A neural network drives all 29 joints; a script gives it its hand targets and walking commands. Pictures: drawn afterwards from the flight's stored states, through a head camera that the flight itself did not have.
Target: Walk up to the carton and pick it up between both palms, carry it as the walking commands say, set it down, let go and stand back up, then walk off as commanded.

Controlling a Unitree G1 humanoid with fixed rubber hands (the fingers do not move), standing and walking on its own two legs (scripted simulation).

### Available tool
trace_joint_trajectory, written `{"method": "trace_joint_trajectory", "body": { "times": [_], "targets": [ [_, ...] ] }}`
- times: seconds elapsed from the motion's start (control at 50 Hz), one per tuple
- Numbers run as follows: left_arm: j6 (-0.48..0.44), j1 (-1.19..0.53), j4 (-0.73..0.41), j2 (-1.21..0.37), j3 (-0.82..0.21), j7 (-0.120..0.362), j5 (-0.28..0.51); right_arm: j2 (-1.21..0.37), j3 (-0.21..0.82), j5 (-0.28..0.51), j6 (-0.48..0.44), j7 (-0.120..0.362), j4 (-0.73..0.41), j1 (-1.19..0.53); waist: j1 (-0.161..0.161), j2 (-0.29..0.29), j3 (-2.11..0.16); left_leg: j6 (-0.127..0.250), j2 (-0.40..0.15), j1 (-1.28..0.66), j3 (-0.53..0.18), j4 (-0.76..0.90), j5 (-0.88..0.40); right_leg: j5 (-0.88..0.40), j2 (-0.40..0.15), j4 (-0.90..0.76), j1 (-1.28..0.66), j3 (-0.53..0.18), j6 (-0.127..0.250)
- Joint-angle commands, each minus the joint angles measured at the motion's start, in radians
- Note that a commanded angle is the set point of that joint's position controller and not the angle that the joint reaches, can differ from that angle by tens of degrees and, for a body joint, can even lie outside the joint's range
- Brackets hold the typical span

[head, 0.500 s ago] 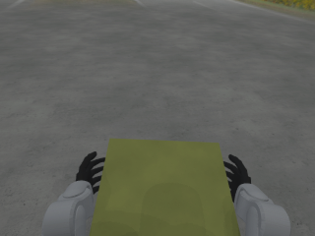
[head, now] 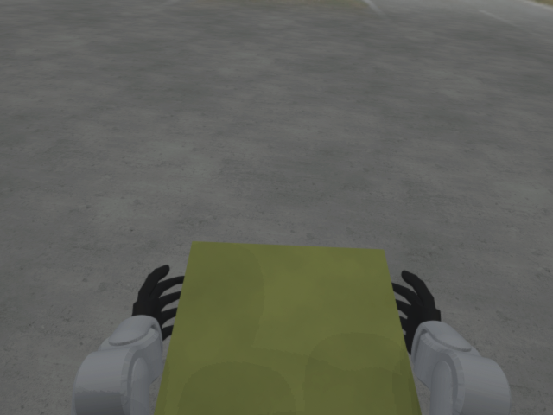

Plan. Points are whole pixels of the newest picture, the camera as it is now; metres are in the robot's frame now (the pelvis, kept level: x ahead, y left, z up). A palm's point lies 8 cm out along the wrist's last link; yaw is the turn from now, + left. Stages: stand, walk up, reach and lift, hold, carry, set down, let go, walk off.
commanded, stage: carry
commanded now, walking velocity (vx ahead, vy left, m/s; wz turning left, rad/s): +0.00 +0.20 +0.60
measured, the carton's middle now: (282, 355) +0.22 -0.01 +0.03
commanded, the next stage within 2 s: none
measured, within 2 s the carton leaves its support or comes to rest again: neither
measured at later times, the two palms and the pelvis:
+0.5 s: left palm out of the picture +0.10 +0.35 +0.10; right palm (259, 342) +0.20 +0.03 +0.10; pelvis -0.06 +0.13 +0.01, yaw +17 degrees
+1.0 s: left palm out of the picture -0.08 +0.53 +0.10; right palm out of the picture +0.11 +0.24 +0.08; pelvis -0.17 +0.26 +0.01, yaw +35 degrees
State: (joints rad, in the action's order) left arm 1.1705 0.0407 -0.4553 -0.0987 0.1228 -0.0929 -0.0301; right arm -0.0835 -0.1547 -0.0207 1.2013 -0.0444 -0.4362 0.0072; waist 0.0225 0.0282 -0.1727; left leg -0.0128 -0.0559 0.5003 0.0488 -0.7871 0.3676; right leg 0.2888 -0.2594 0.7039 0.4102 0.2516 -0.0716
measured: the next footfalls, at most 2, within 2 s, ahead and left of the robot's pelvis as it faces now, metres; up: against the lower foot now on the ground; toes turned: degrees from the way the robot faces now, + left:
left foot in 0.02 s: +0.09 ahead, +0.16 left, +0.00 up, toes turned +7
right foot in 0.30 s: +0.04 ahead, +0.00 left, +0.00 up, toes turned +0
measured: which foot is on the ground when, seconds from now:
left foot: up 0.00-0.00, down 0.02-0.32, up 0.34-0.58, down 0.60-0.88, up 0.90-1.00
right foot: down 0.00-0.04, up 0.06-0.28, down 0.30-0.60, up 0.62-0.84, down 0.86-1.00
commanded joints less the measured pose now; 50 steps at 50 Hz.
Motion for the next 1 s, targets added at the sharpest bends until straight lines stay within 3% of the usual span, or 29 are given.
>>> {"method": "trace_joint_trajectory", "body": {
  "times": [0.0,0.02,0.04,0.06,0.1,0.14,0.24,0.28,0.3,0.32,0.34,0.38,0.44,0.52,0.56,0.58,0.6,0.62,0.64,0.68,0.72,0.8,0.84,0.86,0.88,0.9,0.92,0.94,0.98],
  "targets": [
    [0.004,-0.502,-0.172,-0.695,-0.688,0.105,0.261,-0.758,0.720,0.294,0.004,0.094,-0.126,-0.467,-0.006,0.119,-0.211,0.018,0.049,-0.176,0.067,0.273,-0.052,-0.244,-0.152,-0.125,-0.114,-0.078,0.041],
    [0.010,-0.485,-0.161,-0.675,-0.684,0.103,0.250,-0.759,0.712,0.293,0.006,0.099,-0.106,-0.447,0.001,-0.036,-0.215,0.033,0.009,-0.262,-0.010,0.365,-0.119,-0.120,-0.087,-0.012,-0.005,-0.046,0.006],
    [0.016,-0.532,-0.202,-0.667,-0.703,0.107,0.255,-0.749,0.687,0.283,0.001,0.101,-0.090,-0.424,0.017,-0.412,-0.188,0.123,-0.224,-0.320,-0.400,0.417,-0.382,0.296,0.073,0.196,0.265,0.019,-0.064],
    [0.015,-0.559,-0.188,-0.693,-0.712,0.112,0.266,-0.761,0.689,0.286,-0.002,0.103,-0.112,-0.433,0.010,-0.419,-0.212,0.178,-0.240,-0.375,-0.440,0.372,-0.564,0.442,0.116,0.350,0.339,-0.069,-0.063],
    [0.004,-0.566,-0.166,-0.770,-0.754,0.133,0.310,-0.794,0.704,0.271,-0.016,0.098,-0.153,-0.452,0.003,-0.250,-0.246,0.182,-0.205,-0.348,-0.312,0.289,-0.658,0.373,0.109,0.457,0.326,-0.151,-0.044],
    [-0.002,-0.579,-0.173,-0.803,-0.762,0.142,0.340,-0.800,0.705,0.259,-0.025,0.093,-0.175,-0.456,-0.006,-0.184,-0.252,0.170,-0.151,-0.271,-0.238,0.320,-0.476,0.259,0.120,0.415,0.248,-0.143,-0.032],
    [-0.009,-0.574,-0.205,-0.777,-0.751,0.143,0.346,-0.780,0.737,0.265,-0.030,0.095,-0.182,-0.439,-0.004,-0.185,-0.255,0.179,-0.140,-0.170,-0.314,0.430,-0.196,0.195,0.173,0.161,0.059,-0.127,0.011],
    [-0.008,-0.551,-0.191,-0.759,-0.732,0.145,0.340,-0.776,0.753,0.268,-0.025,0.091,-0.181,-0.457,-0.021,-0.181,-0.247,0.119,-0.097,-0.076,-0.289,0.461,-0.145,0.145,0.190,-0.096,-0.130,-0.115,0.045],
    [-0.008,-0.536,-0.183,-0.753,-0.716,0.148,0.337,-0.778,0.763,0.269,-0.023,0.089,-0.187,-0.475,-0.038,-0.112,-0.250,0.049,-0.040,0.041,-0.231,0.418,-0.067,0.139,0.134,-0.300,-0.312,-0.165,0.071],
    [-0.020,-0.520,-0.173,-0.735,-0.689,0.147,0.322,-0.777,0.798,0.280,-0.017,0.097,-0.231,-0.509,-0.045,0.307,-0.201,-0.062,0.117,0.237,-0.021,0.099,0.021,0.295,-0.250,-0.490,-0.371,-0.628,0.183],
    [-0.022,-0.498,-0.138,-0.743,-0.678,0.146,0.299,-0.780,0.799,0.281,-0.015,0.098,-0.250,-0.561,-0.025,0.438,-0.098,-0.026,0.064,0.286,-0.041,-0.280,0.114,0.107,-0.413,-0.512,-0.190,-0.706,0.273],
    [-0.030,-0.516,-0.180,-0.746,-0.690,0.145,0.291,-0.790,0.802,0.303,-0.023,0.102,-0.226,-0.563,-0.018,0.103,-0.089,-0.016,0.007,0.224,-0.113,-0.393,0.036,0.005,-0.306,-0.429,-0.133,-0.489,0.215],
    [-0.030,-0.531,-0.218,-0.726,-0.702,0.134,0.288,-0.789,0.783,0.306,-0.026,0.104,-0.192,-0.508,-0.011,0.157,-0.133,-0.031,0.030,0.097,-0.021,-0.203,0.030,-0.388,-0.169,-0.266,-0.177,-0.179,0.100],
    [-0.008,-0.456,-0.186,-0.676,-0.687,0.119,0.261,-0.748,0.757,0.294,-0.007,0.097,-0.176,-0.472,-0.020,0.243,-0.161,-0.010,0.037,-0.007,0.082,0.099,0.040,-0.510,-0.210,-0.228,-0.238,-0.137,0.092],
    [0.001,-0.440,-0.173,-0.666,-0.682,0.112,0.250,-0.754,0.743,0.296,0.004,0.101,-0.145,-0.454,-0.012,0.192,-0.187,0.012,0.055,-0.156,0.099,0.319,-0.085,-0.443,-0.180,-0.147,-0.201,-0.082,0.043],
    [0.004,-0.447,-0.179,-0.666,-0.687,0.113,0.249,-0.760,0.735,0.296,0.005,0.104,-0.127,-0.430,-0.004,0.038,-0.223,0.020,0.042,-0.298,0.041,0.381,-0.136,-0.315,-0.120,-0.007,-0.099,-0.045,0.014],
    [0.013,-0.469,-0.197,-0.649,-0.701,0.116,0.250,-0.745,0.707,0.283,0.002,0.105,-0.106,-0.407,0.019,-0.305,-0.193,0.106,-0.185,-0.381,-0.287,0.417,-0.389,0.147,0.023,0.170,0.208,0.012,-0.057],
    [0.012,-0.516,-0.208,-0.676,-0.720,0.122,0.271,-0.756,0.698,0.284,-0.004,0.103,-0.119,-0.411,0.015,-0.457,-0.219,0.186,-0.261,-0.466,-0.442,0.364,-0.645,0.476,0.109,0.321,0.362,-0.043,-0.071],
    [0.009,-0.527,-0.194,-0.724,-0.745,0.133,0.296,-0.775,0.703,0.280,-0.010,0.102,-0.145,-0.418,0.011,-0.356,-0.241,0.200,-0.240,-0.475,-0.376,0.299,-0.764,0.465,0.101,0.420,0.373,-0.131,-0.053],
    [-0.002,-0.577,-0.200,-0.795,-0.775,0.154,0.348,-0.810,0.719,0.269,-0.029,0.098,-0.195,-0.473,0.001,-0.224,-0.245,0.185,-0.199,-0.355,-0.269,0.290,-0.627,0.338,0.098,0.441,0.296,-0.164,-0.034],
    [-0.010,-0.592,-0.219,-0.825,-0.782,0.158,0.373,-0.812,0.719,0.263,-0.039,0.097,-0.206,-0.462,-0.006,-0.197,-0.245,0.170,-0.142,-0.257,-0.201,0.345,-0.400,0.225,0.118,0.366,0.187,-0.131,-0.024],
    [-0.015,-0.570,-0.235,-0.786,-0.766,0.155,0.366,-0.782,0.748,0.268,-0.041,0.096,-0.207,-0.440,-0.002,-0.192,-0.245,0.183,-0.147,-0.196,-0.302,0.432,-0.188,0.190,0.168,0.152,0.049,-0.130,0.016],
    [-0.014,-0.537,-0.214,-0.763,-0.743,0.156,0.357,-0.772,0.765,0.270,-0.035,0.091,-0.209,-0.454,-0.021,-0.173,-0.235,0.126,-0.107,-0.097,-0.288,0.469,-0.118,0.127,0.188,-0.099,-0.137,-0.123,0.051],
    [-0.013,-0.525,-0.210,-0.751,-0.728,0.157,0.351,-0.770,0.775,0.269,-0.031,0.089,-0.211,-0.469,-0.036,-0.123,-0.230,0.052,-0.046,0.024,-0.230,0.440,-0.052,0.112,0.135,-0.294,-0.316,-0.168,0.080],
    [-0.023,-0.506,-0.197,-0.732,-0.699,0.156,0.334,-0.771,0.815,0.282,-0.023,0.097,-0.256,-0.511,-0.047,0.259,-0.185,-0.079,0.103,0.212,-0.030,0.137,0.011,0.321,-0.220,-0.498,-0.389,-0.596,0.182],
    [-0.025,-0.483,-0.151,-0.734,-0.678,0.155,0.309,-0.767,0.815,0.283,-0.019,0.097,-0.276,-0.561,-0.028,0.469,-0.090,-0.038,0.078,0.261,-0.029,-0.271,0.114,0.115,-0.419,-0.528,-0.203,-0.721,0.279],
    [-0.026,-0.468,-0.154,-0.739,-0.685,0.152,0.296,-0.793,0.808,0.288,-0.022,0.098,-0.233,-0.545,-0.021,0.236,-0.060,-0.024,0.024,0.229,-0.111,-0.390,0.067,0.047,-0.347,-0.485,-0.140,-0.610,0.263],
    [-0.032,-0.489,-0.187,-0.737,-0.689,0.151,0.295,-0.788,0.813,0.304,-0.024,0.100,-0.235,-0.551,-0.017,0.117,-0.077,-0.023,0.014,0.204,-0.116,-0.399,0.042,-0.003,-0.309,-0.442,-0.142,-0.493,0.220],
    [-0.032,-0.503,-0.210,-0.739,-0.699,0.147,0.294,-0.792,0.803,0.306,-0.025,0.104,-0.206,-0.500,-0.008,0.134,-0.115,-0.031,0.021,0.140,-0.059,-0.263,0.043,-0.310,-0.201,-0.322,-0.209,-0.259,0.124]
  ]
}}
